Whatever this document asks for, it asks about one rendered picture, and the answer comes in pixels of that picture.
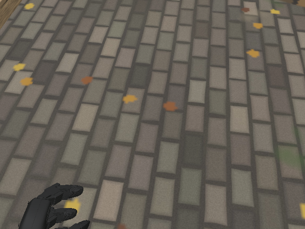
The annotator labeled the robot left hand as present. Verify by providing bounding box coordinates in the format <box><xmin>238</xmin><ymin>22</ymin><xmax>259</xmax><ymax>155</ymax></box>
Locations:
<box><xmin>18</xmin><ymin>183</ymin><xmax>90</xmax><ymax>229</ymax></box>

